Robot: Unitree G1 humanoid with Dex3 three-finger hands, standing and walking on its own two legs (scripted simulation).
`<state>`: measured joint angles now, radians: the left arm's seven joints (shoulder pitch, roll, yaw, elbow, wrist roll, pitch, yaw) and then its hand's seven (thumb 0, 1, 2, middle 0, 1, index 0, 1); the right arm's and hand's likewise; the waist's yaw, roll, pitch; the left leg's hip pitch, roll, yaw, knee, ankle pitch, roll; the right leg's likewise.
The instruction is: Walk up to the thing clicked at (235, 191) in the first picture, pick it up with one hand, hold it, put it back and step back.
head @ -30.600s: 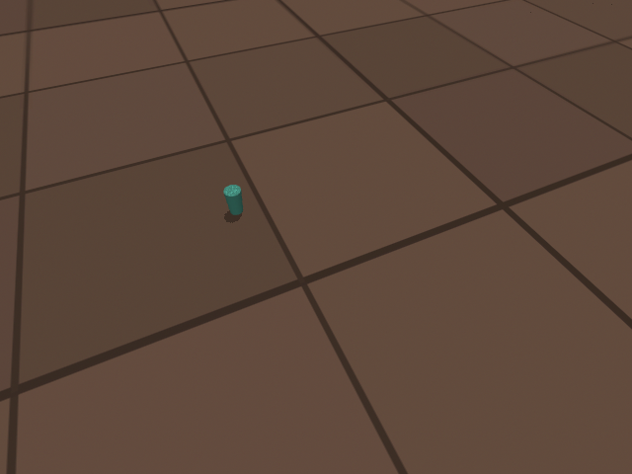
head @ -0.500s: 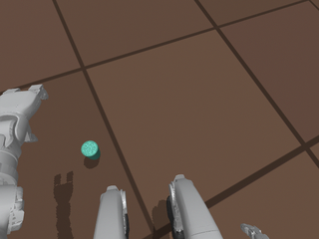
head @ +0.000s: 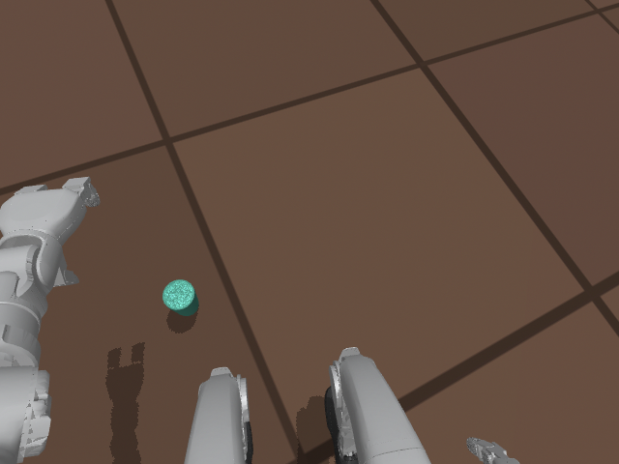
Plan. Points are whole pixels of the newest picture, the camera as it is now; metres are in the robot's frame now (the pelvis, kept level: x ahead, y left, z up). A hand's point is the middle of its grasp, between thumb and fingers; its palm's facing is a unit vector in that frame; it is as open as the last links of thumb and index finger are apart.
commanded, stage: go down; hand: left
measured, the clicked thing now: (183, 300) +0.45 +0.23 -0.56
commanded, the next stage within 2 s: none
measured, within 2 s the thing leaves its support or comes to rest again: neither
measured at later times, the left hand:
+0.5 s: hand (68, 246) +0.43 +0.30 -0.09, palm faces -0.42 -0.02 -0.91, open 12.9 cm
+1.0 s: hand (68, 244) +0.43 +0.30 -0.09, palm faces -0.40 -0.02 -0.91, open 12.9 cm
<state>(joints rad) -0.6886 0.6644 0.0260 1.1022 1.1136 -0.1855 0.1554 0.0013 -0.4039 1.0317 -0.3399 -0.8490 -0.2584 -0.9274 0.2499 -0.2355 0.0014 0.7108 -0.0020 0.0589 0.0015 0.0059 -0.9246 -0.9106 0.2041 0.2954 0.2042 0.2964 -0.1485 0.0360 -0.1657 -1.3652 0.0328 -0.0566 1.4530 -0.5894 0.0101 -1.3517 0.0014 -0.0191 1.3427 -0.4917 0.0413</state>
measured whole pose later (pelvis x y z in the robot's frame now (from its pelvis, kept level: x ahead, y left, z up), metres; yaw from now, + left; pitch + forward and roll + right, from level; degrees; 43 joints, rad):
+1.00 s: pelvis +0.00 +0.00 +0.00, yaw +0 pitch +29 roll -5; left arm -0.69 0.66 0.05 1.09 1.13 -0.18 0.18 0.00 -0.43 1.08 -0.32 -0.89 -0.24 -0.97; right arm 0.25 -0.25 -0.01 0.71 -0.01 0.06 0.02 0.01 -0.93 -0.91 0.20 0.30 0.20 0.30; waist -0.15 0.04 -0.16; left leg -1.38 0.03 -0.06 1.47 -0.60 0.00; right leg -1.37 0.00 -0.02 1.37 -0.50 0.04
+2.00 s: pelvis +0.00 -0.01 +0.00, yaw +0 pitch +29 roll -5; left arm -0.68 0.65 0.04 1.11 1.12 -0.16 0.18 0.00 -0.44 1.06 -0.31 -0.90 -0.23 -0.97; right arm 0.26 -0.24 -0.01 0.71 -0.01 0.05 0.02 0.01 -0.93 -0.91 0.20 0.30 0.20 0.30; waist -0.15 0.04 -0.16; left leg -1.38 0.03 -0.06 1.46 -0.59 0.00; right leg -1.37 0.01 -0.02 1.35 -0.49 0.04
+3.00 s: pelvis +0.00 +0.00 +0.00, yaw +0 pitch +29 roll -5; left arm -0.69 0.65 0.05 1.10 1.13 -0.17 0.19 0.00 -0.42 1.03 -0.30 -0.93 -0.24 -0.98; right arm 0.26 -0.25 -0.01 0.71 -0.02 0.06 0.03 0.01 -0.93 -0.91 0.20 0.30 0.20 0.30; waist -0.15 0.04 -0.16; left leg -1.38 0.03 -0.07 1.47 -0.60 0.00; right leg -1.37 0.00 -0.02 1.37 -0.50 0.04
